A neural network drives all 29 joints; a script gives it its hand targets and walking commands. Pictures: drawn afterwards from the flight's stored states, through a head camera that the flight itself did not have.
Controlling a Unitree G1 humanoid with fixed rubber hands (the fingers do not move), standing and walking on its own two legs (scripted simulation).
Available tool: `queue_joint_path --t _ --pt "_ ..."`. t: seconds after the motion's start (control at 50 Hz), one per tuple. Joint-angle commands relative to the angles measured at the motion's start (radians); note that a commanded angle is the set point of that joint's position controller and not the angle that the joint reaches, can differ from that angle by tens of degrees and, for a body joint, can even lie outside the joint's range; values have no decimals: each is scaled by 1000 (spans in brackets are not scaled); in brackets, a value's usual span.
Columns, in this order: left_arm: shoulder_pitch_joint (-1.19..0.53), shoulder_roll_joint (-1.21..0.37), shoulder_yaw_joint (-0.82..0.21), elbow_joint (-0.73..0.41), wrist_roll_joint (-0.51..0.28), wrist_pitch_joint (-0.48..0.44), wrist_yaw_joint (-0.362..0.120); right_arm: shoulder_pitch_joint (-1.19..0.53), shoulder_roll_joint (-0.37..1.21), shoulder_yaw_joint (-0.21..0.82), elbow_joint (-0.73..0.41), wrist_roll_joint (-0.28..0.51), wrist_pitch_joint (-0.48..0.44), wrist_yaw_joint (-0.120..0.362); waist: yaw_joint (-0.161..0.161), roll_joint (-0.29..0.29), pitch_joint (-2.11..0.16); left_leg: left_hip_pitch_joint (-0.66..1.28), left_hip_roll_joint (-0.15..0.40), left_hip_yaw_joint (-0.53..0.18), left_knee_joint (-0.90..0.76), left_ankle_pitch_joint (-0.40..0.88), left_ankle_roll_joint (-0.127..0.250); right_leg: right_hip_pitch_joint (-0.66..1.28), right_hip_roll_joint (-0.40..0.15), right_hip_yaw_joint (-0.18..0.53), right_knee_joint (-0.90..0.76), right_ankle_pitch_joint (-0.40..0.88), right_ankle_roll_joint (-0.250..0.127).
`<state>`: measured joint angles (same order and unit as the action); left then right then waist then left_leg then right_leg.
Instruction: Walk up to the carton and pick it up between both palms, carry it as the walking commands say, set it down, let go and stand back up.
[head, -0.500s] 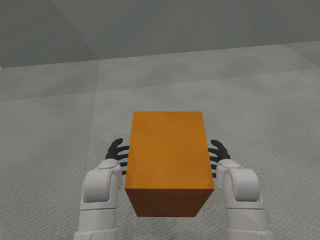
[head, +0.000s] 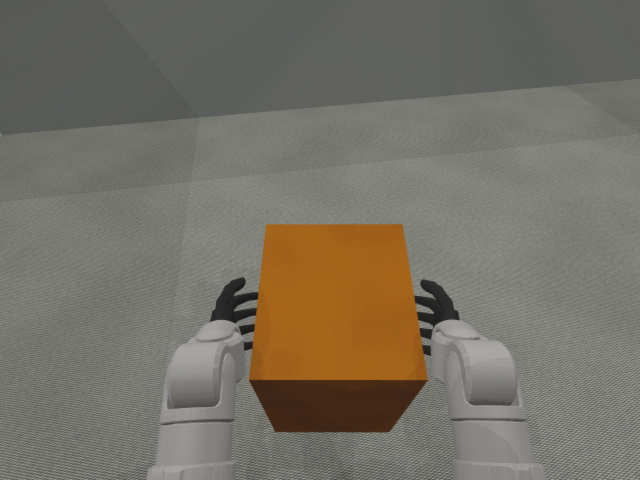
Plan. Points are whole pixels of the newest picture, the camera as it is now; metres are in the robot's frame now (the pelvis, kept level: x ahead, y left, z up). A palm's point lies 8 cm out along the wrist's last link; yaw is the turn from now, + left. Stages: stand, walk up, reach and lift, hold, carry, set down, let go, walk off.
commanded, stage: carry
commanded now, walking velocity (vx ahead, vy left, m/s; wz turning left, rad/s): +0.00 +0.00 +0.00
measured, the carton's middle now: (333, 337) +0.33 +0.00 +0.00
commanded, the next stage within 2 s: hold in 0.52 s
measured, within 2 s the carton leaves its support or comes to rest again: neither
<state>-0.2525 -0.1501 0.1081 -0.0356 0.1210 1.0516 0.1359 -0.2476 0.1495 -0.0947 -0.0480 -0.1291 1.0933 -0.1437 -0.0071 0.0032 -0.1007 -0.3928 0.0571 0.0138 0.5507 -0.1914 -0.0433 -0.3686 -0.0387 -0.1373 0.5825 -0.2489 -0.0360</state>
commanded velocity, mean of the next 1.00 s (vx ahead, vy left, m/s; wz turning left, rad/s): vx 0.00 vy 0.00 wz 0.00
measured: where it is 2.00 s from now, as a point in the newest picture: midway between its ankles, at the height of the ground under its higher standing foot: outside the picture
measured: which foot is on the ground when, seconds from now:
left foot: down 0.00-1.00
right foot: down 0.00-1.00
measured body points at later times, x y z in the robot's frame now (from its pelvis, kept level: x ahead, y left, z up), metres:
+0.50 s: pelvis +0.00 +0.00 +0.00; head -0.02 +0.00 +0.45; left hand +0.30 +0.13 +0.06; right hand +0.29 -0.14 +0.06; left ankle +0.06 +0.15 -0.73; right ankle +0.04 -0.10 -0.73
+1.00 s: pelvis +0.00 +0.04 +0.00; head -0.06 +0.06 +0.44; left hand +0.33 +0.14 +0.04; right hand +0.30 -0.13 +0.04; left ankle +0.06 +0.15 -0.73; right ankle +0.04 -0.10 -0.73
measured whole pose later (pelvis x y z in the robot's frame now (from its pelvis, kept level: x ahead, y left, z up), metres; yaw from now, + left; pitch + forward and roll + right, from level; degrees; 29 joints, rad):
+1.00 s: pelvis +0.00 +0.04 +0.00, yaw -10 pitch -9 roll +0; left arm -0.44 -0.20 0.38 0.53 0.38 0.65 0.02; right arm -0.45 0.21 -0.37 0.58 -0.34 0.65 -0.05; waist 0.05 -0.02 0.00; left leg -0.15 -0.03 -0.10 0.59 -0.27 -0.01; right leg -0.17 0.04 0.09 0.56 -0.23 0.01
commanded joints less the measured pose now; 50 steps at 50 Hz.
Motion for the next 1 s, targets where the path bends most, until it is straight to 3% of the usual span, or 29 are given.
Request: queue_joint_path --t 0.0,0.12,0.22,0.24,0.48,0.5,0.52,0.54,0.56,0.58,0.6,0.62,0.64,0.7,0.72,0.74,0.78,0.82,0.92,0.98 --pt "-507 -957 -584 -106 -318 -27 -256 -575 942 588 -154 364 -73 247 -1 -9 -293 108 62 -42 -64 40 50 113 -116 122 -120 52 -33" --pt "-501 -961 -602 -131 -328 -31 -255 -584 941 604 -188 376 -78 247 2 13 -313 123 68 -43 -69 75 51 122 -109 111 -97 81 -31" --pt "-489 -949 -580 -92 -310 -34 -256 -562 928 579 -138 355 -80 247 2 3 -305 118 66 -41 -66 59 51 123 -114 121 -103 88 -35" --pt "-505 -955 -600 -134 -327 -33 -257 -570 938 602 -175 371 -79 247 2 -1 -309 122 67 -41 -63 64 48 122 -112 116 -101 92 -34" --pt "-499 -950 -587 -106 -315 -50 -258 -577 933 587 -149 360 -94 246 2 -3 -296 124 65 -33 -62 57 47 114 -115 119 -107 93 -35" --pt "-500 -945 -581 -91 -308 -52 -258 -566 928 577 -127 350 -97 246 3 4 -297 122 66 -32 -63 54 46 116 -116 119 -107 91 -33" --pt "-205 -869 -238 399 -56 -168 -294 -309 896 304 378 120 -218 282 105 -29 -52 223 -166 -77 -146 -36 87 185 118 232 -193 8 -27" --pt "-321 -851 -316 286 -69 -251 -311 -407 981 357 280 153 -295 285 59 -15 -126 294 -155 -105 -118 39 86 264 113 281 -162 131 -34" --pt "-382 -866 -362 208 -98 -288 -325 -439 1025 418 240 182 -327 294 63 4 -194 303 -157 -98 -113 118 83 324 106 276 -128 268 -30" --pt "-496 -919 -470 76 -162 -327 -344 -474 1090 492 171 200 -363 301 33 -19 -223 273 -146 -114 -122 161 79 359 97 282 -120 347 -21" --pt "-575 -937 -499 42 -194 -350 -364 -548 1149 542 134 218 -389 301 65 -66 -274 219 -141 -118 -110 170 80 418 91 291 -113 365 -15" --pt "-647 -941 -509 34 -213 -364 -375 -671 1193 613 74 268 -419 309 127 -58 -340 196 -142 -109 -91 193 79 458 84 288 -100 401 -15" --pt "-697 -943 -527 52 -225 -367 -387 -715 1224 630 81 279 -429 303 134 -87 -354 180 -146 -112 -85 176 77 469 78 292 -106 378 -8" --pt "-704 -899 -541 89 -223 -361 -404 -706 1232 633 127 290 -426 286 139 -71 -307 172 -154 -95 -94 115 65 458 57 311 -153 301 9" --pt "-757 -971 -527 143 -216 -381 -402 -637 1146 494 238 167 -444 273 -32 -60 -273 214 -172 -52 -74 34 53 413 68 303 -175 165 39" --pt "-750 -958 -482 197 -181 -384 -409 -658 1170 488 288 156 -446 271 34 -62 -222 209 -171 -55 -81 -21 63 381 62 304 -196 40 47" --pt "-732 -951 -400 365 -93 -379 -418 -684 1176 398 415 118 -447 286 46 -65 -134 232 -168 -49 -78 -85 77 273 63 291 -226 -119 40" --pt "-776 -970 -347 469 -52 -396 -420 -729 1155 315 503 89 -466 299 35 -28 -94 178 -165 -56 -70 -160 80 246 62 279 -223 -231 28" --pt "-762 -1025 -195 606 38 -431 -377 -844 1058 182 629 42 -505 346 81 64 -27 169 -125 -102 -129 -246 61 227 89 234 -154 -213 9" --pt "-782 -1070 -162 639 48 -460 -345 -903 980 143 662 10 -540 369 81 93 -15 144 -97 -126 -162 -258 44 230 108 215 -109 -141 7"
